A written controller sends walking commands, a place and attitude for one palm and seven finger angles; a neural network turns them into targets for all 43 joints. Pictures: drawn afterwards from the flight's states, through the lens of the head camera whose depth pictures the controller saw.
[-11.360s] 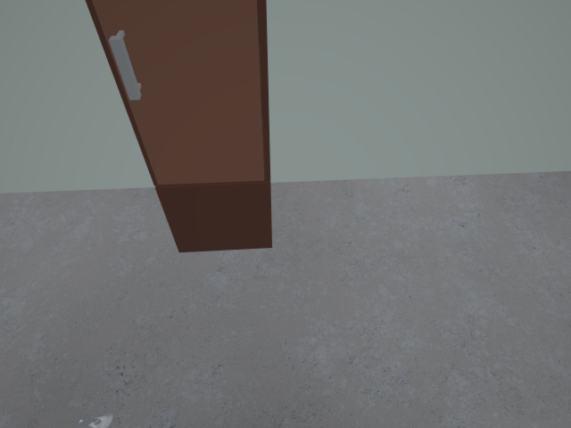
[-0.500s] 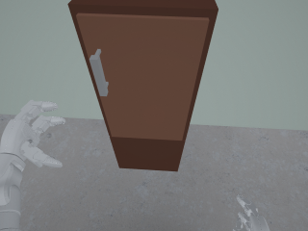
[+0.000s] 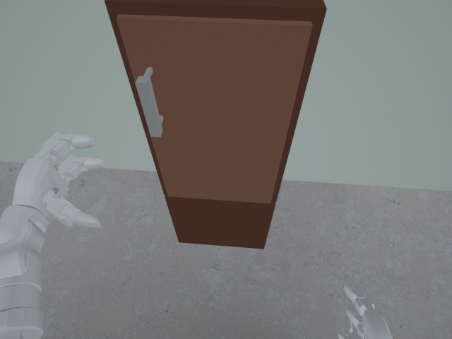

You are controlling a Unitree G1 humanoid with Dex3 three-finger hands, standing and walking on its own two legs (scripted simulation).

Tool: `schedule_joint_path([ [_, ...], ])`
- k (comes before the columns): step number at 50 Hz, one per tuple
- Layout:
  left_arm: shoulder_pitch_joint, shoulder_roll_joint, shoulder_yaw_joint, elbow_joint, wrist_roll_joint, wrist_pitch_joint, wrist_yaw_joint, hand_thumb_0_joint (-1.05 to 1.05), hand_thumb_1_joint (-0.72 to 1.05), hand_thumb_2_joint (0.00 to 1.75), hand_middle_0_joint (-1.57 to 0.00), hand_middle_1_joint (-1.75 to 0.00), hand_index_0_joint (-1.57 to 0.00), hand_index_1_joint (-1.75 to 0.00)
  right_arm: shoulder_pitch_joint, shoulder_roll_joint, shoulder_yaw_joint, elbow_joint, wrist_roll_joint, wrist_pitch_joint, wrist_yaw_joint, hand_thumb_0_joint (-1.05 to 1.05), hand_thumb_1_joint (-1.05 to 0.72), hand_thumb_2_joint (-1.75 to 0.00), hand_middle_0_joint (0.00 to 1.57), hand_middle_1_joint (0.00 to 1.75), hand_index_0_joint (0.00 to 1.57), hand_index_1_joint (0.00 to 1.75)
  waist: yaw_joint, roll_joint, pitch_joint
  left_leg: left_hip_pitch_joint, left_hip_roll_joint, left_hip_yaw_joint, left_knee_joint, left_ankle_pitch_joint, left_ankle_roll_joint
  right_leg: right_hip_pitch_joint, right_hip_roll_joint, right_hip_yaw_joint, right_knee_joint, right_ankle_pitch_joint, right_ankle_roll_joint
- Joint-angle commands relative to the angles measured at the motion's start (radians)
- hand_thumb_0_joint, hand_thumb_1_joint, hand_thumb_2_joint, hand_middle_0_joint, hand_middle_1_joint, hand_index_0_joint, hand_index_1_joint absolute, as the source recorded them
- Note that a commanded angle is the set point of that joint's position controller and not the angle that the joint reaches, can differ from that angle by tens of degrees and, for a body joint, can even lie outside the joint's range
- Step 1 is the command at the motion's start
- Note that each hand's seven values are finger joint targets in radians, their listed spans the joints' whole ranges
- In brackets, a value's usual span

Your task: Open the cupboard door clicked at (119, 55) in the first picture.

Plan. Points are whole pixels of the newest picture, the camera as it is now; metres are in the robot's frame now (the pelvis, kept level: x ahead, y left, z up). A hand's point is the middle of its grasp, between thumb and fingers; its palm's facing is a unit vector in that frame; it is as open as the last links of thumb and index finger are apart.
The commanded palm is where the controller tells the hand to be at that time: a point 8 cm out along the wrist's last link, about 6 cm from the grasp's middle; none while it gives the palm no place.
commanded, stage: move the hooked fingers beside the handle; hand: left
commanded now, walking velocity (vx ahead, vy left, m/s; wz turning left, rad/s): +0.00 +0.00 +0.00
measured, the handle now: (152, 103) +0.57 +0.22 +0.09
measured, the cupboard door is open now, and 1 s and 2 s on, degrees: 0 0 0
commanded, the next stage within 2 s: none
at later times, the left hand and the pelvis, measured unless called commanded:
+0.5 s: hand (95, 153) +0.39 +0.28 +0.11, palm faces +0.02 -1.00 -0.01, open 14.0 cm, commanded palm +0.37 +0.32 +0.11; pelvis +0.00 +0.01 +0.00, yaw -1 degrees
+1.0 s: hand (110, 128) +0.46 +0.28 +0.11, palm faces -0.01 -1.00 -0.02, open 14.0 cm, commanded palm +0.44 +0.32 +0.10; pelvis +0.00 +0.02 -0.01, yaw -2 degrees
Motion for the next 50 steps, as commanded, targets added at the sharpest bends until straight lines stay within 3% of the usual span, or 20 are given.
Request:
schedule_joint_path([
  [1,-0.365,0.284,0.073,-0.13,-0.017,-0.071,0.003,0.0,-0.5,0.3,-0.3,-1.2,-0.3,-1.2,-0.022,-0.139,-0.053,-0.125,0.005,-0.043,-0.015,0.0,-0.9,-0.9,0.2,0.3,0.2,0.3,-0.036,0.025,-0.238,-0.047,0.009,-0.062,-0.112,0.302,-0.026,0.185,-0.009,0.091,-0.038,0.193,0.002],
  [4,-0.368,0.332,0.121,-0.058,-0.018,-0.068,0.0,0.0,-0.5,0.3,-0.3,-1.2,-0.3,-1.2,-0.008,-0.146,-0.055,-0.131,0.001,-0.029,-0.007,0.0,-0.9,-0.9,0.2,0.3,0.2,0.3,-0.022,-0.011,-0.253,-0.081,0.006,-0.051,-0.103,0.308,-0.02,0.211,-0.011,0.101,-0.03,0.216,0.002],
  [6,-0.396,0.332,0.111,-0.056,-0.007,-0.077,-0.001,0.0,-0.5,0.3,-0.3,-1.2,-0.3,-1.2,-0.001,-0.145,-0.056,-0.137,0.0,-0.021,-0.002,0.0,-0.9,-0.9,0.2,0.3,0.2,0.3,-0.024,0.038,-0.284,-0.078,0.004,-0.044,-0.098,0.335,-0.022,0.216,-0.014,0.105,-0.019,0.246,0.001],
  [8,-0.424,0.37,0.137,-0.045,-0.011,-0.091,-0.006,0.0,-0.5,0.3,-0.3,-1.2,-0.3,-1.2,0.01,-0.148,-0.058,-0.14,-0.002,-0.013,0.004,0.0,-0.9,-0.9,0.2,0.3,0.2,0.3,-0.024,0.028,-0.293,-0.086,0.008,-0.045,-0.091,0.348,-0.023,0.221,-0.009,0.107,-0.012,0.261,0.0],
  [9,-0.426,0.358,0.129,-0.033,-0.009,-0.098,-0.01,0.0,-0.5,0.3,-0.3,-1.2,-0.3,-1.2,0.019,-0.151,-0.058,-0.143,-0.004,-0.01,0.006,0.0,-0.9,-0.9,0.2,0.3,0.2,0.3,-0.024,0.023,-0.308,-0.087,0.008,-0.044,-0.089,0.357,-0.023,0.225,-0.009,0.108,-0.006,0.272,-0.001],
  [11,-0.462,0.351,0.113,-0.025,-0.004,-0.112,-0.016,0.0,-0.5,0.3,-0.3,-1.2,-0.3,-1.2,0.03,-0.153,-0.063,-0.139,-0.001,-0.005,0.007,0.0,-0.9,-0.9,0.2,0.3,0.2,0.3,-0.036,0.058,-0.316,-0.079,0.009,-0.043,-0.085,0.362,-0.026,0.202,-0.008,0.107,-0.003,0.269,0.0],
  [13,-0.507,0.368,0.117,0.014,-0.008,-0.116,-0.023,0.0,-0.5,0.3,-0.3,-1.2,-0.3,-1.2,0.044,-0.16,-0.065,-0.132,-0.002,0.002,0.009,0.0,-0.9,-0.9,0.2,0.3,0.2,0.3,-0.048,0.014,-0.301,-0.1,0.012,-0.043,-0.077,0.338,-0.02,0.19,-0.005,0.112,-0.004,0.26,0.003],
  [18,-0.591,0.371,0.093,0.05,0.007,-0.131,-0.029,0.0,-0.5,0.3,-0.3,-1.2,-0.3,-1.2,0.076,-0.166,-0.07,-0.119,-0.003,0.017,0.009,0.0,-0.9,-0.9,0.2,0.3,0.2,0.3,-0.063,0.051,-0.336,-0.081,0.012,-0.05,-0.07,0.365,-0.025,0.164,-0.003,0.107,0.006,0.267,0.002],
  [20,-0.589,0.391,0.113,0.104,0.012,-0.135,-0.025,0.0,-0.5,0.3,-0.3,-1.2,-0.3,-1.2,0.094,-0.172,-0.072,-0.109,-0.003,0.026,0.009,0.0,-0.9,-0.9,0.2,0.3,0.2,0.3,-0.063,0.02,-0.33,-0.099,0.014,-0.052,-0.069,0.368,-0.025,0.16,-0.003,0.102,0.007,0.266,0.002],
  [25,-0.656,0.436,0.127,0.156,0.032,-0.162,-0.025,0.0,-0.5,0.3,-0.3,-1.2,-0.3,-1.2,0.118,-0.176,-0.074,-0.106,-0.007,0.048,0.014,0.0,-0.9,-0.9,0.2,0.3,0.2,0.3,-0.061,0.071,-0.363,-0.098,0.015,-0.052,-0.06,0.395,-0.031,0.154,-0.001,0.105,0.021,0.277,-0.002],
  [27,-0.701,0.408,0.094,0.165,0.034,-0.173,-0.028,0.0,-0.5,0.3,-0.3,-1.2,-0.3,-1.2,0.126,-0.175,-0.075,-0.107,-0.007,0.056,0.017,0.0,-0.9,-0.9,0.2,0.3,0.2,0.3,-0.076,0.075,-0.367,-0.079,0.019,-0.054,-0.051,0.422,-0.034,0.132,0.004,0.102,0.025,0.286,-0.002],
  [29,-0.713,0.437,0.118,0.236,0.035,-0.173,-0.025,0.0,-0.5,0.3,-0.3,-1.2,-0.3,-1.2,0.139,-0.182,-0.075,-0.097,-0.008,0.066,0.018,0.0,-0.9,-0.9,0.2,0.3,0.2,0.3,-0.081,0.03,-0.347,-0.116,0.019,-0.054,-0.053,0.378,-0.03,0.125,0.004,0.103,0.021,0.266,0.003],
  [33,-0.791,0.475,0.118,0.319,0.057,-0.183,-0.03,0.0,-0.5,0.3,-0.3,-1.2,-0.3,-1.2,0.151,-0.188,-0.073,-0.095,-0.006,0.087,0.019,0.0,-0.9,-0.9,0.2,0.3,0.2,0.3,-0.092,0.038,-0.328,-0.164,0.018,-0.052,-0.051,0.315,-0.023,0.1,0.002,0.11,0.024,0.223,0.003],
  [38,-0.895,0.505,0.113,0.327,0.076,-0.228,-0.036,0.0,-0.5,0.3,-0.3,-1.2,-0.3,-1.2,0.187,-0.19,-0.077,-0.087,-0.012,0.109,0.021,0.0,-0.9,-0.9,0.2,0.3,0.2,0.3,-0.103,0.101,-0.422,-0.107,0.024,-0.063,-0.025,0.41,-0.04,0.078,0.009,0.106,0.046,0.257,0.002],
  [39,-0.894,0.483,0.097,0.336,0.075,-0.232,-0.037,0.0,-0.5,0.3,-0.3,-1.2,-0.3,-1.2,0.194,-0.187,-0.077,-0.085,-0.014,0.114,0.022,0.0,-0.9,-0.9,0.2,0.3,0.2,0.3,-0.104,0.101,-0.434,-0.091,0.026,-0.066,-0.02,0.442,-0.043,0.074,0.01,0.103,0.048,0.268,0.003],
  [41,-0.889,0.458,0.082,0.381,0.074,-0.228,-0.038,0.0,-0.5,0.3,-0.3,-1.2,-0.3,-1.2,0.205,-0.19,-0.079,-0.076,-0.014,0.123,0.023,0.0,-0.9,-0.9,0.2,0.3,0.2,0.3,-0.112,0.088,-0.41,-0.09,0.032,-0.072,-0.019,0.456,-0.047,0.04,0.013,0.095,0.043,0.254,0.005],
  [42,-0.904,0.478,0.093,0.408,0.074,-0.225,-0.037,0.0,-0.5,0.3,-0.3,-1.2,-0.3,-1.2,0.212,-0.196,-0.078,-0.073,-0.015,0.13,0.022,0.0,-0.9,-0.9,0.2,0.3,0.2,0.3,-0.118,0.061,-0.394,-0.106,0.032,-0.077,-0.017,0.453,-0.046,0.032,0.016,0.093,0.046,0.25,0.004],
  [46,-0.961,0.495,0.08,0.493,0.108,-0.213,-0.024,0.0,-0.5,0.3,-0.3,-1.2,-0.3,-1.2,0.23,-0.198,-0.075,-0.061,-0.017,0.151,0.025,0.0,-0.9,-0.9,0.2,0.3,0.2,0.3,-0.138,0.062,-0.361,-0.16,0.028,-0.071,-0.019,0.366,-0.035,0.003,0.011,0.096,0.042,0.212,0.008],
  [48,-1.008,0.523,0.091,0.471,0.118,-0.23,-0.017,0.0,-0.5,0.3,-0.3,-1.2,-0.3,-1.2,0.241,-0.198,-0.077,-0.063,-0.021,0.16,0.026,0.0,-0.9,-0.9,0.2,0.3,0.2,0.3,-0.136,0.102,-0.407,-0.134,0.029,-0.073,-0.009,0.406,-0.041,0.008,0.012,0.099,0.052,0.228,0.006],
  [50,-1.034,0.548,0.109,0.471,0.124,-0.249,-0.012,0.0,-0.5,0.3,-0.3,-1.2,-0.3,-1.2,0.257,-0.199,-0.079,-0.059,-0.025,0.172,0.027,0.0,-0.9,-0.9,0.2,0.3,0.2,0.3,-0.138,0.082,-0.452,-0.123,0.033,-0.081,0.001,0.451,-0.045,0.024,0.016,0.097,0.06,0.255,0.007],
])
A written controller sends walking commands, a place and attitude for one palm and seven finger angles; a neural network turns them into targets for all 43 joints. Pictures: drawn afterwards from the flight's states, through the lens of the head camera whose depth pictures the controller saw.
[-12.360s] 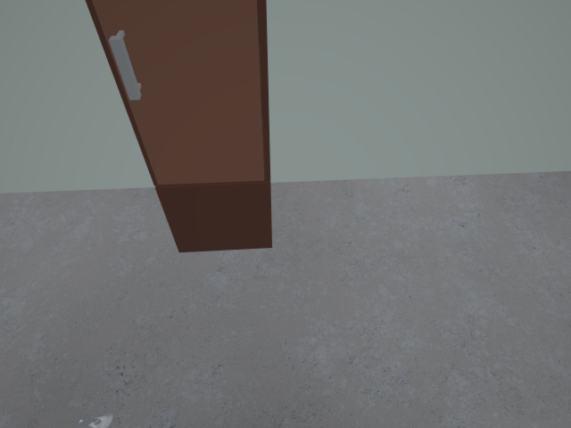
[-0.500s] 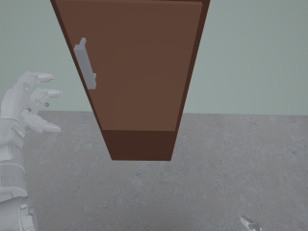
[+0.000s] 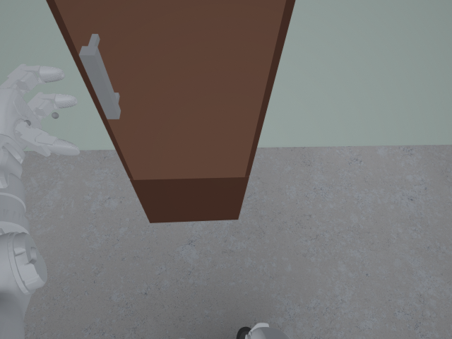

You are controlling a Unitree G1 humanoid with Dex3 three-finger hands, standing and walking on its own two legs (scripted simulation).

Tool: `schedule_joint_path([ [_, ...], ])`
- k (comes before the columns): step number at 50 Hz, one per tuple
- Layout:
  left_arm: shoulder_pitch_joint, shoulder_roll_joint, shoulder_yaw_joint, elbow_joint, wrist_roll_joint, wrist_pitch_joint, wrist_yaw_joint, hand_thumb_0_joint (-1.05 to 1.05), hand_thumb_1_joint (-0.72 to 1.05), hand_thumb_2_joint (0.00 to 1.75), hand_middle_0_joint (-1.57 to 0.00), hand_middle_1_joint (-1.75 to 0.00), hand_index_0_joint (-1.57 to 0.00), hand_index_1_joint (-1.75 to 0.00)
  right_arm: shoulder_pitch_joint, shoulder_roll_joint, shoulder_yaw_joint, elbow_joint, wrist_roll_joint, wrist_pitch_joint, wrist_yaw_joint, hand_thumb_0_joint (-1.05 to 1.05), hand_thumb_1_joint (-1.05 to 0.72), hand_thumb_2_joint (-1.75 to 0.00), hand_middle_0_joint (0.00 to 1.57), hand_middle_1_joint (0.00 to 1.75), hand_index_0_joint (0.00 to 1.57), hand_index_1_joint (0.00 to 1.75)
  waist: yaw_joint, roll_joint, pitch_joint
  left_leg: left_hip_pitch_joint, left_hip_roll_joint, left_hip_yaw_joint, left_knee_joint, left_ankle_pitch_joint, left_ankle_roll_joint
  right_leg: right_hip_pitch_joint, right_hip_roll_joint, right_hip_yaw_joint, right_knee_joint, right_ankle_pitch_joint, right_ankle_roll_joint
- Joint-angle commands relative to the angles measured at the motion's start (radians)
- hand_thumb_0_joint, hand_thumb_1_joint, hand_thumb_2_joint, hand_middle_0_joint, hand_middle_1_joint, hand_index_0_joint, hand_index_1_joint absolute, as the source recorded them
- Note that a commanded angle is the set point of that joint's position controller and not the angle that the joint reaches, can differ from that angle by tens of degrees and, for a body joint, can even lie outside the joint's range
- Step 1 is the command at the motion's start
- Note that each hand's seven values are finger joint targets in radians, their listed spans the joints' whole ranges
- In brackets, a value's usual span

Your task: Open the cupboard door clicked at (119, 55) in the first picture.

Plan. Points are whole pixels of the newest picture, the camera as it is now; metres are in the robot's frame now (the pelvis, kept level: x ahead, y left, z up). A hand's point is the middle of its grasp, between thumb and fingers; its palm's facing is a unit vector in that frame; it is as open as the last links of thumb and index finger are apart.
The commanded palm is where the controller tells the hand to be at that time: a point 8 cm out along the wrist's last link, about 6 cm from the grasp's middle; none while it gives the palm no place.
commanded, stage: move the hooked fingers beside the handle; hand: left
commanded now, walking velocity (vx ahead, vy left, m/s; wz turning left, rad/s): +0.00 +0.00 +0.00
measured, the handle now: (104, 79) +0.56 +0.22 +0.11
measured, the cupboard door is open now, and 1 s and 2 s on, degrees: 0 0 0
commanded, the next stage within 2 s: slide the fingers in behind the handle in 1.18 s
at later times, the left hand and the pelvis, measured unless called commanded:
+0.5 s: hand (62, 86) +0.52 +0.28 +0.12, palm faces +0.01 -1.00 -0.01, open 14.0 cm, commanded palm +0.50 +0.32 +0.11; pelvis +0.01 +0.00 -0.01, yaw -2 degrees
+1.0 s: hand (57, 96) +0.51 +0.29 +0.11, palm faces +0.02 -1.00 +0.01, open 14.0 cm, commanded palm +0.48 +0.33 +0.11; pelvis +0.03 +0.01 -0.01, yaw -1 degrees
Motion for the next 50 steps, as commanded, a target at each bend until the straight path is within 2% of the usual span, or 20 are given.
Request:
schedule_joint_path([
  [1,-0.45,0.345,0.072,-0.196,-0.018,-0.093,0.012,0.0,-0.5,0.3,-0.3,-1.2,-0.3,-1.2,0.124,-0.178,-0.07,-0.071,-0.003,-0.003,-0.016,0.0,-0.9,-0.9,0.2,0.3,0.2,0.3,-0.007,0.104,-0.42,0.123,0.032,-0.103,-0.092,0.496,-0.066,0.262,0.015,0.075,-0.002,0.264,-0.011],
  [5,-0.504,0.36,0.056,-0.123,0.0,-0.083,0.005,0.0,-0.5,0.3,-0.3,-1.2,-0.3,-1.2,0.143,-0.184,-0.066,-0.055,-0.006,0.022,-0.012,0.0,-0.9,-0.9,0.2,0.3,0.2,0.3,-0.032,0.119,-0.371,0.094,0.035,-0.108,-0.085,0.478,-0.065,0.213,0.018,0.072,-0.003,0.247,-0.01],
  [6,-0.502,0.393,0.08,-0.112,0.005,-0.081,0.008,0.0,-0.5,0.3,-0.3,-1.2,-0.3,-1.2,0.149,-0.188,-0.067,-0.057,-0.007,0.029,-0.013,0.0,-0.9,-0.9,0.2,0.3,0.2,0.3,-0.032,0.101,-0.377,0.073,0.034,-0.104,-0.083,0.466,-0.058,0.231,0.018,0.077,-0.002,0.257,-0.009],
  [9,-0.542,0.413,0.075,-0.124,0.017,-0.085,0.0,0.0,-0.5,0.3,-0.3,-1.2,-0.3,-1.2,0.167,-0.187,-0.067,-0.059,-0.011,0.046,-0.011,0.0,-0.9,-0.9,0.2,0.3,0.2,0.3,-0.039,0.158,-0.425,0.105,0.035,-0.106,-0.069,0.525,-0.066,0.222,0.019,0.077,0.008,0.285,-0.01],
  [14,-0.598,0.441,0.077,-0.068,0.024,-0.076,-0.004,0.0,-0.5,0.3,-0.3,-1.2,-0.3,-1.2,0.191,-0.197,-0.065,-0.051,-0.014,0.073,-0.011,0.0,-0.9,-0.9,0.2,0.3,0.2,0.3,-0.07,0.121,-0.408,0.069,0.04,-0.109,-0.057,0.489,-0.057,0.199,0.024,0.077,0.008,0.279,-0.006],
  [16,-0.593,0.461,0.086,-0.059,0.035,-0.072,-0.005,0.0,-0.5,0.3,-0.3,-1.2,-0.3,-1.2,0.202,-0.197,-0.063,-0.055,-0.017,0.081,-0.009,0.0,-0.9,-0.9,0.2,0.3,0.2,0.3,-0.064,0.168,-0.439,0.069,0.037,-0.104,-0.051,0.503,-0.056,0.207,0.023,0.081,0.012,0.294,-0.01],
  [19,-0.607,0.47,0.081,-0.036,0.043,-0.067,-0.012,0.0,-0.5,0.3,-0.3,-1.2,-0.3,-1.2,0.22,-0.197,-0.062,-0.054,-0.02,0.098,-0.006,0.0,-0.9,-0.9,0.2,0.3,0.2,0.3,-0.078,0.172,-0.441,0.08,0.043,-0.11,-0.036,0.561,-0.06,0.186,0.028,0.076,0.017,0.322,-0.008],
  [25,-0.505,0.505,0.128,-0.069,0.031,-0.063,-0.035,0.0,-0.5,0.3,-0.3,-1.2,-0.3,-1.2,0.228,-0.2,-0.068,-0.084,-0.022,0.129,0.008,0.0,-0.9,-0.9,0.2,0.3,0.2,0.3,-0.043,0.16,-0.485,0.082,0.045,-0.107,-0.024,0.632,-0.058,0.221,0.033,0.073,0.032,0.376,-0.01],
  [27,-0.511,0.465,0.108,-0.089,0.019,-0.062,-0.039,0.0,-0.5,0.3,-0.3,-1.2,-0.3,-1.2,0.224,-0.197,-0.068,-0.093,-0.021,0.136,0.012,0.0,-0.9,-0.9,0.2,0.3,0.2,0.3,-0.05,0.179,-0.466,0.105,0.047,-0.111,-0.024,0.659,-0.062,0.191,0.038,0.065,0.032,0.37,-0.014],
  [29,-0.494,0.503,0.15,-0.14,0.012,-0.068,-0.035,0.0,-0.5,0.3,-0.3,-1.2,-0.3,-1.2,0.232,-0.2,-0.078,-0.094,-0.025,0.141,0.018,0.0,-0.9,-0.9,0.2,0.3,0.2,0.3,-0.036,0.202,-0.523,0.147,0.051,-0.112,-0.013,0.714,-0.067,0.201,0.039,0.067,0.037,0.392,-0.012],
  [31,-0.48,0.46,0.126,-0.169,0.002,-0.068,-0.035,0.0,-0.5,0.3,-0.3,-1.2,-0.3,-1.2,0.224,-0.193,-0.078,-0.098,-0.022,0.145,0.024,0.0,-0.9,-0.9,0.2,0.3,0.2,0.3,-0.039,0.205,-0.511,0.157,0.053,-0.108,-0.011,0.728,-0.068,0.193,0.041,0.066,0.032,0.397,-0.009],
  [33,-0.494,0.468,0.13,-0.165,0.0,-0.066,-0.032,0.0,-0.5,0.3,-0.3,-1.2,-0.3,-1.2,0.222,-0.194,-0.077,-0.091,-0.022,0.148,0.024,0.0,-0.9,-0.9,0.2,0.3,0.2,0.3,-0.044,0.211,-0.48,0.16,0.055,-0.114,-0.009,0.732,-0.07,0.17,0.044,0.063,0.033,0.387,-0.012],
  [36,-0.484,0.433,0.111,-0.189,0.001,-0.064,-0.023,0.0,-0.5,0.3,-0.3,-1.2,-0.3,-1.2,0.218,-0.189,-0.079,-0.092,-0.023,0.148,0.025,0.0,-0.9,-0.9,0.2,0.3,0.2,0.3,-0.047,0.199,-0.487,0.176,0.055,-0.116,-0.01,0.734,-0.07,0.165,0.043,0.06,0.031,0.378,-0.009],
  [38,-0.503,0.443,0.119,-0.213,-0.003,-0.069,-0.018,0.0,-0.5,0.3,-0.3,-1.2,-0.3,-1.2,0.216,-0.188,-0.079,-0.088,-0.023,0.148,0.025,0.0,-0.9,-0.9,0.2,0.3,0.2,0.3,-0.044,0.241,-0.509,0.216,0.059,-0.124,-0.003,0.801,-0.084,0.156,0.044,0.056,0.038,0.398,-0.013],
  [40,-0.473,0.432,0.117,-0.186,-0.004,-0.063,-0.017,0.0,-0.5,0.3,-0.3,-1.2,-0.3,-1.2,0.208,-0.186,-0.079,-0.088,-0.023,0.147,0.027,0.0,-0.9,-0.9,0.2,0.3,0.2,0.3,-0.042,0.196,-0.477,0.181,0.058,-0.12,-0.004,0.771,-0.078,0.171,0.044,0.058,0.035,0.398,-0.011],
  [42,-0.491,0.377,0.073,-0.209,-0.011,-0.065,-0.021,0.0,-0.5,0.3,-0.3,-1.2,-0.3,-1.2,0.197,-0.182,-0.077,-0.096,-0.02,0.144,0.025,0.0,-0.9,-0.9,0.2,0.3,0.2,0.3,-0.051,0.208,-0.477,0.196,0.057,-0.121,-0.007,0.788,-0.079,0.165,0.045,0.055,0.037,0.405,-0.013],
  [45,-0.445,0.397,0.098,-0.184,-0.012,-0.058,-0.018,0.0,-0.5,0.3,-0.3,-1.2,-0.3,-1.2,0.193,-0.182,-0.078,-0.092,-0.02,0.143,0.027,0.0,-0.9,-0.9,0.2,0.3,0.2,0.3,-0.034,0.192,-0.475,0.191,0.057,-0.123,-0.005,0.778,-0.084,0.165,0.043,0.054,0.037,0.388,-0.012],
  [46,-0.452,0.373,0.08,-0.168,-0.017,-0.054,-0.02,0.0,-0.5,0.3,-0.3,-1.2,-0.3,-1.2,0.186,-0.181,-0.076,-0.093,-0.019,0.142,0.027,0.0,-0.9,-0.9,0.2,0.3,0.2,0.3,-0.048,0.157,-0.449,0.16,0.055,-0.114,-0.008,0.736,-0.075,0.176,0.043,0.056,0.034,0.394,-0.009],
  [48,-0.459,0.408,0.102,-0.162,-0.017,-0.055,-0.022,0.0,-0.5,0.3,-0.3,-1.2,-0.3,-1.2,0.18,-0.184,-0.073,-0.097,-0.018,0.143,0.024,0.0,-0.9,-0.9,0.2,0.3,0.2,0.3,-0.038,0.166,-0.445,0.13,0.05,-0.111,-0.011,0.722,-0.073,0.2,0.039,0.061,0.041,0.412,-0.012],
  [50,-0.456,0.387,0.085,-0.179,-0.011,-0.061,-0.022,0.0,-0.5,0.3,-0.3,-1.2,-0.3,-1.2,0.176,-0.18,-0.076,-0.103,-0.018,0.141,0.025,0.0,-0.9,-0.9,0.2,0.3,0.2,0.3,-0.037,0.162,-0.456,0.142,0.05,-0.111,-0.01,0.719,-0.072,0.2,0.039,0.061,0.042,0.406,-0.011],
])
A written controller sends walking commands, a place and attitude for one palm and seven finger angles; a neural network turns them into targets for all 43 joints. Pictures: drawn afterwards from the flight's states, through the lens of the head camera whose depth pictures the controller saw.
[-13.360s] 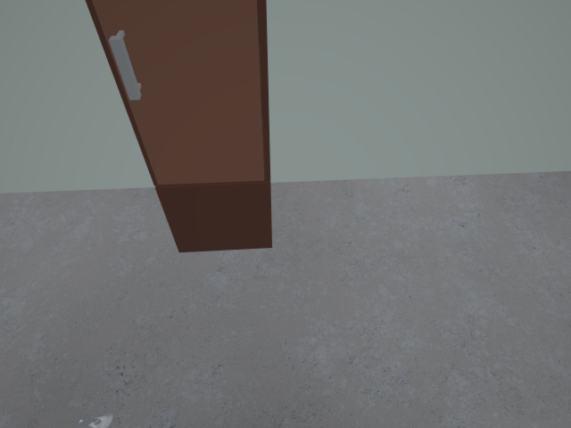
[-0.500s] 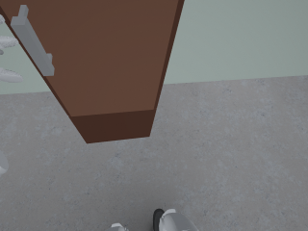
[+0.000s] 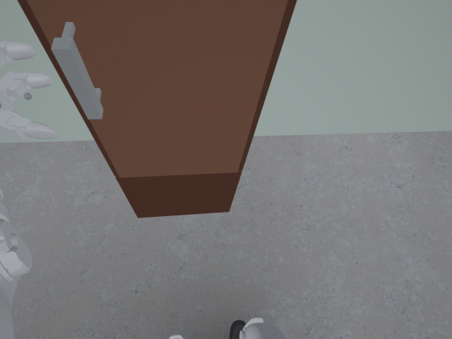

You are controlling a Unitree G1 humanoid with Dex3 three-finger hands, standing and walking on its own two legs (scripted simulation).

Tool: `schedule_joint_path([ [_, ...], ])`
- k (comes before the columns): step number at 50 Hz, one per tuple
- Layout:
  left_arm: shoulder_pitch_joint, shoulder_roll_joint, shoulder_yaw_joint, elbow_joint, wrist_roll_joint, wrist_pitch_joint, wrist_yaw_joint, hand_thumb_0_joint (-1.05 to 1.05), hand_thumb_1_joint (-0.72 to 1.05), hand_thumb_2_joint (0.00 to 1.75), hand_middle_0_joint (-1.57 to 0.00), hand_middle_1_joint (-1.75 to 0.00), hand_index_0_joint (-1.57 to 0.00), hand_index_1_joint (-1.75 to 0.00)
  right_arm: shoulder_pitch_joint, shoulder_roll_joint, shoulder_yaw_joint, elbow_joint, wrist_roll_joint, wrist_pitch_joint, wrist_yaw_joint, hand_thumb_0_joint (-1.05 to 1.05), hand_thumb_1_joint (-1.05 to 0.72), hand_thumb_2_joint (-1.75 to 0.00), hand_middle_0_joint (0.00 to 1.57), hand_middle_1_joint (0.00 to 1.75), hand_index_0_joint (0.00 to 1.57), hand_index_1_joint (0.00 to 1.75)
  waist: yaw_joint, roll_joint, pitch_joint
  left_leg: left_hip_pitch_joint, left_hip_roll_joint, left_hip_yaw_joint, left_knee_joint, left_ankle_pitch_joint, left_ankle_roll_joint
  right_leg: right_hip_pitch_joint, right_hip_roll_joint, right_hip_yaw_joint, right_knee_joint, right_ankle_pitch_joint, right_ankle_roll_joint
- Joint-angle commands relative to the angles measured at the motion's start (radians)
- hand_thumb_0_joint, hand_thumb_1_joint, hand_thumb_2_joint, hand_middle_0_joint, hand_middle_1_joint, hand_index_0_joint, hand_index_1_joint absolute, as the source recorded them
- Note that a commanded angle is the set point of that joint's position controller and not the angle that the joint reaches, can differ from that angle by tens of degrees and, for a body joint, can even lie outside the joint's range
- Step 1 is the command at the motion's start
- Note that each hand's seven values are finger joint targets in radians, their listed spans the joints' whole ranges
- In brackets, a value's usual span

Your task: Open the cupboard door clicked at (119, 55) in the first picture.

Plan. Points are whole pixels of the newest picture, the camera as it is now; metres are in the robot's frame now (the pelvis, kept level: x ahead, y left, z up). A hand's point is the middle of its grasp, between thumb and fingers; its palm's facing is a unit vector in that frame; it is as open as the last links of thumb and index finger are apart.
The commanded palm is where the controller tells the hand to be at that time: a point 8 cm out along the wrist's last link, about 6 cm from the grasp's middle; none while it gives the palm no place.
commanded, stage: move the hooked fingers beside the handle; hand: left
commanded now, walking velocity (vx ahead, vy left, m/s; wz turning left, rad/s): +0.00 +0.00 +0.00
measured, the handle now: (83, 74) +0.53 +0.23 +0.11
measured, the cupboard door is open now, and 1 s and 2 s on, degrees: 0 0 0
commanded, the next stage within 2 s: slide the fingers in behind the handle in 0.18 s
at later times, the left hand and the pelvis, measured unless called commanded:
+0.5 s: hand (42, 98) +0.47 +0.27 +0.12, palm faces +0.01 -1.00 -0.01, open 14.0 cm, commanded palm +0.45 +0.30 +0.11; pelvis -0.02 +0.00 +0.00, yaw +1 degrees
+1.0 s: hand (71, 98) +0.47 +0.23 +0.12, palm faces +0.03 -1.00 -0.02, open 14.0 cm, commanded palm +0.45 +0.27 +0.11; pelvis -0.02 -0.01 +0.00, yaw +0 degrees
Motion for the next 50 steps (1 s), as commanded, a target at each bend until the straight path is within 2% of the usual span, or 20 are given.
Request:
schedule_joint_path([
  [1,-0.375,0.324,0.047,-0.214,-0.029,-0.07,0.002,0.0,-0.5,0.3,-0.3,-1.2,-0.3,-1.2,0.172,-0.195,-0.073,-0.046,-0.001,-0.01,-0.017,0.0,-0.9,-0.9,0.2,0.3,0.2,0.3,0.005,0.151,-0.436,0.218,0.026,-0.095,-0.06,0.762,-0.075,0.285,0.012,0.069,0.031,0.441,-0.02],
  [3,-0.41,0.318,0.035,-0.255,-0.031,-0.084,-0.002,0.0,-0.5,0.3,-0.3,-1.2,-0.3,-1.2,0.164,-0.192,-0.072,-0.049,0.0,-0.01,-0.019,0.0,-0.9,-0.9,0.2,0.3,0.2,0.3,0.004,0.203,-0.462,0.263,0.028,-0.104,-0.057,0.809,-0.088,0.265,0.014,0.064,0.039,0.438,-0.024],
  [5,-0.389,0.278,0.017,-0.241,-0.042,-0.084,-0.005,0.0,-0.5,0.3,-0.3,-1.2,-0.3,-1.2,0.162,-0.19,-0.075,-0.043,0.0,-0.014,-0.017,0.0,-0.9,-0.9,0.2,0.3,0.2,0.3,0.0,0.178,-0.441,0.278,0.033,-0.11,-0.054,0.82,-0.092,0.242,0.017,0.058,0.031,0.42,-0.022],
  [6,-0.385,0.304,0.038,-0.237,-0.044,-0.083,-0.005,0.0,-0.5,0.3,-0.3,-1.2,-0.3,-1.2,0.162,-0.194,-0.075,-0.042,0.0,-0.014,-0.018,0.0,-0.9,-0.9,0.2,0.3,0.2,0.3,0.004,0.157,-0.435,0.252,0.031,-0.106,-0.056,0.784,-0.086,0.257,0.016,0.062,0.03,0.413,-0.021],
  [10,-0.409,0.255,-0.01,-0.218,-0.038,-0.073,-0.008,0.0,-0.5,0.3,-0.3,-1.2,-0.3,-1.2,0.151,-0.19,-0.071,-0.037,0.003,-0.019,-0.022,0.0,-0.9,-0.9,0.2,0.3,0.2,0.3,-0.008,0.177,-0.399,0.243,0.027,-0.11,-0.067,0.738,-0.088,0.228,0.013,0.056,0.024,0.372,-0.022],
  [13,-0.448,0.314,0.019,-0.171,-0.028,-0.068,0.003,0.0,-0.5,0.3,-0.3,-1.2,-0.3,-1.2,0.157,-0.199,-0.066,-0.028,0.004,-0.02,-0.03,0.0,-0.9,-0.9,0.2,0.3,0.2,0.3,-0.021,0.131,-0.37,0.173,0.02,-0.103,-0.071,0.633,-0.076,0.24,0.01,0.064,0.023,0.347,-0.021],
  [16,-0.493,0.276,-0.029,-0.191,-0.015,-0.083,0.013,0.0,-0.5,0.3,-0.3,-1.2,-0.3,-1.2,0.156,-0.193,-0.061,-0.029,0.002,-0.033,-0.033,0.0,-0.9,-0.9,0.2,0.3,0.2,0.3,-0.028,0.184,-0.387,0.185,0.017,-0.107,-0.077,0.577,-0.078,0.22,0.008,0.064,0.022,0.296,-0.024],
  [21,-0.509,0.231,-0.05,-0.165,-0.022,-0.091,0.029,0.0,-0.5,0.3,-0.3,-1.2,-0.3,-1.2,0.167,-0.194,-0.062,-0.012,0.0,-0.047,-0.036,0.0,-0.9,-0.9,0.2,0.3,0.2,0.3,-0.038,0.175,-0.405,0.209,0.023,-0.117,-0.074,0.568,-0.083,0.188,0.011,0.058,0.019,0.261,-0.022],
  [23,-0.511,0.276,-0.016,-0.149,-0.013,-0.085,0.043,0.0,-0.5,0.3,-0.3,-1.2,-0.3,-1.2,0.177,-0.198,-0.062,-0.007,-0.001,-0.048,-0.037,0.0,-0.9,-0.9,0.2,0.3,0.2,0.3,-0.032,0.158,-0.411,0.19,0.023,-0.119,-0.074,0.573,-0.081,0.203,0.009,0.059,0.025,0.273,-0.023],
  [25,-0.51,0.224,-0.054,-0.163,-0.003,-0.079,0.057,0.0,-0.5,0.3,-0.3,-1.2,-0.3,-1.2,0.178,-0.191,-0.062,-0.016,-0.002,-0.051,-0.031,0.0,-0.9,-0.9,0.2,0.3,0.2,0.3,-0.032,0.173,-0.409,0.191,0.022,-0.117,-0.081,0.572,-0.082,0.202,0.009,0.057,0.023,0.271,-0.022],
  [28,-0.477,0.28,0.001,-0.195,0.003,-0.091,0.082,0.0,-0.5,0.3,-0.3,-1.2,-0.3,-1.2,0.183,-0.192,-0.065,-0.028,-0.004,-0.048,-0.026,0.0,-0.9,-0.9,0.2,0.3,0.2,0.3,-0.009,0.16,-0.454,0.177,0.022,-0.105,-0.077,0.592,-0.076,0.254,0.01,0.067,0.03,0.315,-0.023],
  [31,-0.464,0.273,-0.001,-0.178,0.008,-0.089,0.097,0.0,-0.5,0.3,-0.3,-1.2,-0.3,-1.2,0.182,-0.19,-0.064,-0.031,-0.002,-0.043,-0.023,0.0,-0.9,-0.9,0.2,0.3,0.2,0.3,-0.014,0.114,-0.4,0.116,0.019,-0.092,-0.089,0.521,-0.06,0.284,0.008,0.073,0.023,0.316,-0.021],
  [33,-0.447,0.297,0.02,-0.206,0.009,-0.099,0.102,0.0,-0.5,0.3,-0.3,-1.2,-0.3,-1.2,0.179,-0.189,-0.065,-0.043,-0.001,-0.044,-0.024,0.0,-0.9,-0.9,0.2,0.3,0.2,0.3,0.007,0.155,-0.431,0.131,0.016,-0.09,-0.091,0.544,-0.064,0.304,0.006,0.078,0.028,0.33,-0.024],
  [36,-0.435,0.251,0.0,-0.199,0.002,-0.097,0.105,0.0,-0.5,0.3,-0.3,-1.2,-0.3,-1.2,0.185,-0.186,-0.069,-0.037,-0.001,-0.045,-0.022,0.0,-0.9,-0.9,0.2,0.3,0.2,0.3,-0.008,0.112,-0.417,0.127,0.018,-0.081,-0.093,0.53,-0.056,0.307,0.008,0.079,0.019,0.337,-0.019],
  [38,-0.437,0.267,0.015,-0.228,-0.001,-0.105,0.106,0.0,-0.5,0.3,-0.3,-1.2,-0.3,-1.2,0.182,-0.185,-0.069,-0.037,0.0,-0.046,-0.024,0.0,-0.9,-0.9,0.2,0.3,0.2,0.3,0.004,0.136,-0.438,0.141,0.018,-0.085,-0.094,0.558,-0.058,0.322,0.007,0.081,0.024,0.357,-0.022],
  [39,-0.449,0.233,-0.013,-0.253,-0.002,-0.106,0.106,0.0,-0.5,0.3,-0.3,-1.2,-0.3,-1.2,0.177,-0.181,-0.07,-0.038,0.0,-0.048,-0.023,0.0,-0.9,-0.9,0.2,0.3,0.2,0.3,0.0,0.179,-0.446,0.169,0.017,-0.082,-0.093,0.569,-0.061,0.305,0.006,0.081,0.022,0.352,-0.022],
  [41,-0.438,0.201,-0.027,-0.246,-0.008,-0.102,0.111,0.0,-0.5,0.3,-0.3,-1.2,-0.3,-1.2,0.183,-0.181,-0.074,-0.026,-0.001,-0.051,-0.021,0.0,-0.9,-0.9,0.2,0.3,0.2,0.3,-0.008,0.13,-0.426,0.183,0.023,-0.091,-0.095,0.578,-0.063,0.287,0.01,0.071,0.014,0.339,-0.02],
  [43,-0.428,0.164,-0.042,-0.222,-0.019,-0.096,0.115,0.0,-0.5,0.3,-0.3,-1.2,-0.3,-1.2,0.179,-0.179,-0.074,-0.02,0.001,-0.054,-0.022,0.0,-0.9,-0.9,0.2,0.3,0.2,0.3,-0.013,0.135,-0.407,0.186,0.022,-0.086,-0.096,0.576,-0.061,0.269,0.009,0.073,0.008,0.336,-0.018],
  [47,-0.475,0.138,-0.066,-0.237,-0.008,-0.096,0.138,0.0,-0.5,0.3,-0.3,-1.2,-0.3,-1.2,0.175,-0.176,-0.073,-0.017,-0.001,-0.064,-0.023,0.0,-0.9,-0.9,0.2,0.3,0.2,0.3,-0.023,0.131,-0.395,0.171,0.014,-0.084,-0.101,0.531,-0.053,0.275,0.005,0.075,0.009,0.326,-0.02],
  [50,-0.476,0.145,-0.063,-0.181,0.002,-0.092,0.155,0.0,-0.5,0.3,-0.3,-1.2,-0.3,-1.2,0.176,-0.174,-0.069,-0.006,0.0,-0.067,-0.024,0.0,-0.9,-0.9,0.2,0.3,0.2,0.3,-0.031,0.072,-0.366,0.11,0.01,-0.076,-0.104,0.468,-0.043,0.299,0.001,0.083,0.006,0.327,-0.015],
])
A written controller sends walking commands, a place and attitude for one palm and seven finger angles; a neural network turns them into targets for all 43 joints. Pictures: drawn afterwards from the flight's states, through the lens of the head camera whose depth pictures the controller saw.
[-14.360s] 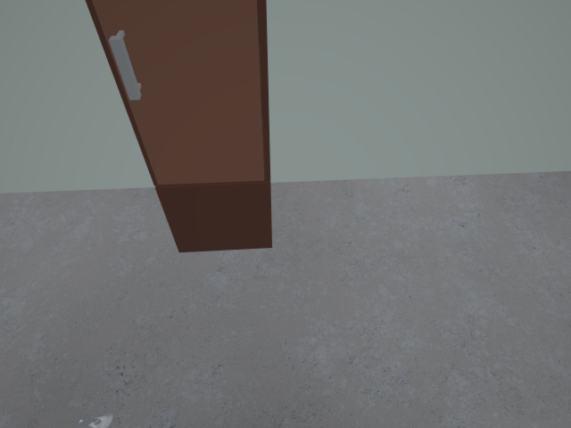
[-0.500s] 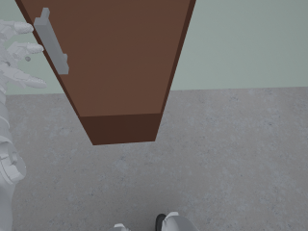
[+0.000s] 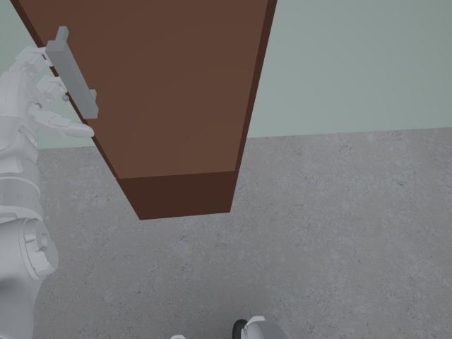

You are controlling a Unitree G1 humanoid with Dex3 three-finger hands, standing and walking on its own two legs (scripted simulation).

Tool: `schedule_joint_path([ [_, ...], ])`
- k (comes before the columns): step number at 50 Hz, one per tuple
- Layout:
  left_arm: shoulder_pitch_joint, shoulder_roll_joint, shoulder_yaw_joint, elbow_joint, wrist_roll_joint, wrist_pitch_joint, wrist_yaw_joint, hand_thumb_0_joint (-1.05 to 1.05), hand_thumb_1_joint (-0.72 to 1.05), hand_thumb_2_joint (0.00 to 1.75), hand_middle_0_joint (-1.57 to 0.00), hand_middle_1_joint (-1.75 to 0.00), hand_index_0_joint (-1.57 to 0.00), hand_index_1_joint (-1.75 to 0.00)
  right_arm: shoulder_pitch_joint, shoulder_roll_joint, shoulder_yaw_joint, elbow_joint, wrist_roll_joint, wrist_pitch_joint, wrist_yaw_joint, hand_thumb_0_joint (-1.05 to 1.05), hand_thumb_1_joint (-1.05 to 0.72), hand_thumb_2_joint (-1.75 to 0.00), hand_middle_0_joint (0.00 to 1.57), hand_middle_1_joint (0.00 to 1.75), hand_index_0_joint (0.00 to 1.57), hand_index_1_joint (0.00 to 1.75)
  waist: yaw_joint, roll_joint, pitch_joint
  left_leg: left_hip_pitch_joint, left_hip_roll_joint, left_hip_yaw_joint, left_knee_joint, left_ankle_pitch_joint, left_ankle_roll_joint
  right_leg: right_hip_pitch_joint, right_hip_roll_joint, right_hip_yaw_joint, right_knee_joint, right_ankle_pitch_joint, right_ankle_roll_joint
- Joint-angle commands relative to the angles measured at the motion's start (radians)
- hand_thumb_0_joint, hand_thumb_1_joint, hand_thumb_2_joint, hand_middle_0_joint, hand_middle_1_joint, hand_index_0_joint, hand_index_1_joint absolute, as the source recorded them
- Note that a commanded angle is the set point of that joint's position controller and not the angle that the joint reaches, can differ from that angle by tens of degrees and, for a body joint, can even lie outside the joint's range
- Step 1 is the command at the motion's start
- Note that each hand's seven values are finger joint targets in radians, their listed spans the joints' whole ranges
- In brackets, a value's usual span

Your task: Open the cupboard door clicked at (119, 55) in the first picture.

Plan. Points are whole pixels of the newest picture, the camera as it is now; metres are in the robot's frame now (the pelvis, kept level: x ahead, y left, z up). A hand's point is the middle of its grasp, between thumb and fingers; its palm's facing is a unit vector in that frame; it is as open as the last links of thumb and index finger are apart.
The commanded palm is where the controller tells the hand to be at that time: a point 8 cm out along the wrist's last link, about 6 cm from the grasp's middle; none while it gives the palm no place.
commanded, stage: slide the fingers in behind the handle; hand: left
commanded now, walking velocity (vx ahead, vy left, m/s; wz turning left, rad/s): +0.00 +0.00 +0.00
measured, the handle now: (77, 75) +0.55 +0.23 +0.11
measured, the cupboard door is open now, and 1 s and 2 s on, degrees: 0 0 2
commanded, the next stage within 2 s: close the thumb around the handle in 0.88 s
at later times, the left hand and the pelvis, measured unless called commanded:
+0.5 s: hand (89, 94) +0.50 +0.21 +0.11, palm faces +0.03 -1.00 -0.01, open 13.9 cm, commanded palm +0.48 +0.25 +0.11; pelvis +0.01 +0.00 +0.00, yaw +0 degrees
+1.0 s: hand (83, 99) +0.49 +0.22 +0.11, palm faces +0.04 -1.00 -0.02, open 14.0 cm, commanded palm +0.47 +0.25 +0.11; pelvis +0.00 +0.00 +0.00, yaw +0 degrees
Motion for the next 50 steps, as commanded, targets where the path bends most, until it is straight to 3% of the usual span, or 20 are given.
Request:
schedule_joint_path([
  [1,-0.473,0.282,0.027,-0.184,-0.01,-0.066,0.025,0.0,-0.5,0.3,-0.3,-1.2,-0.3,-1.2,0.145,-0.177,-0.06,-0.048,-0.001,-0.023,-0.019,0.0,-0.9,-0.9,0.2,0.3,0.2,0.3,-0.025,0.071,-0.375,0.087,0.011,-0.08,-0.101,0.419,-0.031,0.314,0.001,0.08,-0.005,0.305,-0.001],
  [3,-0.505,0.26,0.007,-0.217,0.0,-0.081,0.033,0.0,-0.5,0.3,-0.3,-1.2,-0.3,-1.2,0.143,-0.171,-0.062,-0.051,-0.003,-0.028,-0.019,0.0,-0.9,-0.9,0.2,0.3,0.2,0.3,-0.022,0.144,-0.42,0.147,0.011,-0.084,-0.093,0.472,-0.04,0.296,0.001,0.08,0.005,0.317,-0.005],
  [7,-0.478,0.253,0.024,-0.206,-0.011,-0.092,0.045,0.0,-0.5,0.3,-0.3,-1.2,-0.3,-1.2,0.149,-0.172,-0.065,-0.052,-0.005,-0.031,-0.015,0.0,-0.9,-0.9,0.2,0.3,0.2,0.3,-0.017,0.089,-0.452,0.163,0.015,-0.089,-0.079,0.536,-0.043,0.31,0.007,0.076,0.013,0.356,-0.005],
  [11,-0.492,0.228,0.0,-0.18,0.002,-0.077,0.055,0.0,-0.5,0.3,-0.3,-1.2,-0.3,-1.2,0.145,-0.169,-0.063,-0.048,-0.004,-0.03,-0.012,0.0,-0.9,-0.9,0.2,0.3,0.2,0.3,-0.021,0.097,-0.411,0.126,0.012,-0.084,-0.089,0.485,-0.039,0.306,0.003,0.077,0.009,0.338,-0.003],
  [14,-0.514,0.232,0.009,-0.226,0.002,-0.089,0.069,0.0,-0.5,0.3,-0.3,-1.2,-0.3,-1.2,0.152,-0.167,-0.068,-0.05,-0.007,-0.031,-0.009,0.0,-0.9,-0.9,0.2,0.3,0.2,0.3,-0.022,0.102,-0.469,0.161,0.013,-0.086,-0.079,0.536,-0.043,0.317,0.004,0.078,0.015,0.37,-0.001],
  [16,-0.487,0.207,-0.006,-0.212,0.004,-0.087,0.07,0.0,-0.5,0.3,-0.3,-1.2,-0.3,-1.2,0.153,-0.164,-0.068,-0.048,-0.007,-0.031,-0.006,0.0,-0.9,-0.9,0.2,0.3,0.2,0.3,-0.02,0.09,-0.451,0.152,0.014,-0.084,-0.082,0.537,-0.041,0.322,0.006,0.076,0.014,0.376,-0.002],
  [19,-0.496,0.146,-0.043,-0.243,-0.006,-0.09,0.071,0.0,-0.5,0.3,-0.3,-1.2,-0.3,-1.2,0.154,-0.161,-0.072,-0.039,-0.008,-0.032,-0.002,0.0,-0.9,-0.9,0.2,0.3,0.2,0.3,-0.025,0.13,-0.468,0.208,0.018,-0.09,-0.078,0.583,-0.05,0.286,0.008,0.07,0.009,0.369,-0.002],
  [21,-0.489,0.128,-0.046,-0.226,-0.014,-0.084,0.075,0.0,-0.5,0.3,-0.3,-1.2,-0.3,-1.2,0.158,-0.162,-0.073,-0.033,-0.008,-0.034,0.0,0.0,-0.9,-0.9,0.2,0.3,0.2,0.3,-0.03,0.091,-0.447,0.192,0.018,-0.088,-0.083,0.57,-0.046,0.295,0.009,0.069,0.004,0.371,-0.001],
  [24,-0.473,0.177,0.0,-0.212,-0.007,-0.082,0.094,0.0,-0.5,0.3,-0.3,-1.2,-0.3,-1.2,0.16,-0.161,-0.072,-0.031,-0.01,-0.033,0.0,0.0,-0.9,-0.9,0.2,0.3,0.2,0.3,-0.011,0.095,-0.448,0.163,0.012,-0.084,-0.084,0.557,-0.044,0.321,0.006,0.073,0.009,0.382,-0.005],
  [26,-0.499,0.168,-0.023,-0.21,0.014,-0.084,0.106,0.0,-0.5,0.3,-0.3,-1.2,-0.3,-1.2,0.156,-0.157,-0.068,-0.033,-0.011,-0.035,0.002,0.0,-0.9,-0.9,0.2,0.3,0.2,0.3,-0.025,0.087,-0.404,0.128,0.009,-0.079,-0.095,0.503,-0.039,0.317,0.004,0.073,0.007,0.362,-0.003],
  [28,-0.476,0.182,-0.01,-0.223,0.021,-0.096,0.109,0.0,-0.5,0.3,-0.3,-1.2,-0.3,-1.2,0.159,-0.158,-0.071,-0.038,-0.012,-0.036,0.003,0.0,-0.9,-0.9,0.2,0.3,0.2,0.3,-0.012,0.099,-0.44,0.153,0.009,-0.081,-0.09,0.531,-0.039,0.327,0.005,0.076,0.011,0.374,-0.006],
  [30,-0.455,0.189,0.003,-0.213,0.011,-0.096,0.103,0.0,-0.5,0.3,-0.3,-1.2,-0.3,-1.2,0.158,-0.159,-0.071,-0.041,-0.009,-0.036,0.004,0.0,-0.9,-0.9,0.2,0.3,0.2,0.3,-0.009,0.061,-0.441,0.127,0.008,-0.073,-0.093,0.517,-0.034,0.363,0.004,0.08,0.01,0.394,-0.005],
  [33,-0.443,0.198,0.014,-0.223,-0.003,-0.102,0.085,0.0,-0.5,0.3,-0.3,-1.2,-0.3,-1.2,0.149,-0.161,-0.071,-0.046,-0.006,-0.035,0.001,0.0,-0.9,-0.9,0.2,0.3,0.2,0.3,-0.001,0.084,-0.448,0.141,0.009,-0.072,-0.093,0.529,-0.035,0.362,0.005,0.082,0.011,0.399,-0.007],
  [36,-0.448,0.207,0.017,-0.201,-0.004,-0.094,0.082,0.0,-0.5,0.3,-0.3,-1.2,-0.3,-1.2,0.142,-0.163,-0.069,-0.048,-0.004,-0.036,-0.002,0.0,-0.9,-0.9,0.2,0.3,0.2,0.3,-0.009,0.051,-0.405,0.089,0.005,-0.062,-0.103,0.448,-0.027,0.369,0.002,0.087,0.003,0.37,-0.003],
  [38,-0.448,0.251,0.045,-0.232,0.002,-0.105,0.082,0.0,-0.5,0.3,-0.3,-1.2,-0.3,-1.2,0.14,-0.164,-0.069,-0.054,-0.006,-0.036,-0.005,0.0,-0.9,-0.9,0.2,0.3,0.2,0.3,0.005,0.091,-0.445,0.106,0.003,-0.063,-0.101,0.473,-0.03,0.387,0.0,0.091,0.012,0.387,-0.006],
  [40,-0.437,0.201,0.005,-0.245,0.0,-0.109,0.074,0.0,-0.5,0.3,-0.3,-1.2,-0.3,-1.2,0.133,-0.158,-0.068,-0.06,-0.004,-0.037,-0.003,0.0,-0.9,-0.9,0.2,0.3,0.2,0.3,0.002,0.105,-0.437,0.134,0.007,-0.067,-0.101,0.5,-0.037,0.359,0.001,0.083,0.01,0.378,-0.006],
  [42,-0.442,0.178,-0.007,-0.219,-0.011,-0.104,0.073,0.0,-0.5,0.3,-0.3,-1.2,-0.3,-1.2,0.137,-0.161,-0.069,-0.054,-0.002,-0.038,-0.007,0.0,-0.9,-0.9,0.2,0.3,0.2,0.3,-0.014,0.054,-0.407,0.14,0.011,-0.077,-0.1,0.503,-0.034,0.334,0.006,0.075,0.005,0.364,-0.005],
  [46,-0.464,0.17,-0.016,-0.194,-0.01,-0.092,0.076,0.0,-0.5,0.3,-0.3,-1.2,-0.3,-1.2,0.138,-0.164,-0.068,-0.04,-0.003,-0.045,-0.009,0.0,-0.9,-0.9,0.2,0.3,0.2,0.3,-0.016,0.085,-0.398,0.136,0.008,-0.078,-0.107,0.455,-0.04,0.308,0.004,0.074,-0.002,0.316,-0.004],
  [48,-0.479,0.203,0.003,-0.191,-0.003,-0.095,0.082,0.0,-0.5,0.3,-0.3,-1.2,-0.3,-1.2,0.14,-0.167,-0.067,-0.038,-0.004,-0.046,-0.011,0.0,-0.9,-0.9,0.2,0.3,0.2,0.3,-0.018,0.079,-0.394,0.122,0.006,-0.078,-0.104,0.44,-0.037,0.309,0.002,0.079,-0.002,0.312,-0.004],
  [50,-0.52,0.183,-0.021,-0.21,0.004,-0.102,0.085,0.0,-0.44,0.32,-0.3,-1.21,-0.3,-1.21,0.142,-0.164,-0.067,-0.034,-0.007,-0.051,-0.011,0.0,-0.9,-0.9,0.2,0.3,0.2,0.3,-0.025,0.105,-0.405,0.144,0.007,-0.087,-0.103,0.449,-0.044,0.292,0.002,0.075,0.001,0.299,-0.006],
])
